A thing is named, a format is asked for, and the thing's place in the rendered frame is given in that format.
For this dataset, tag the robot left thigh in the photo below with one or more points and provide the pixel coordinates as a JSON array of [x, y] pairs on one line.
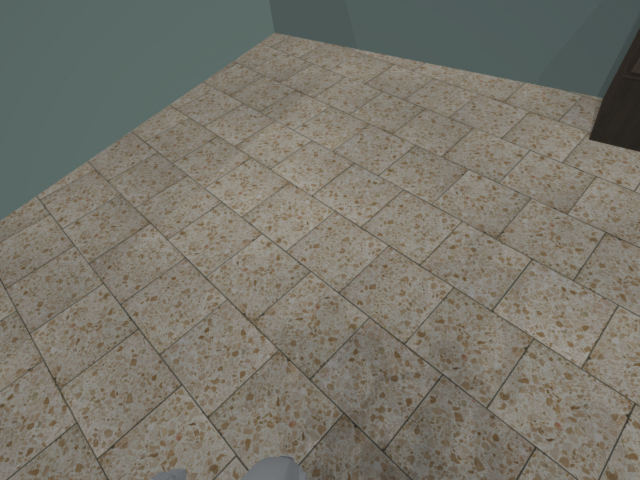
[[275, 468]]

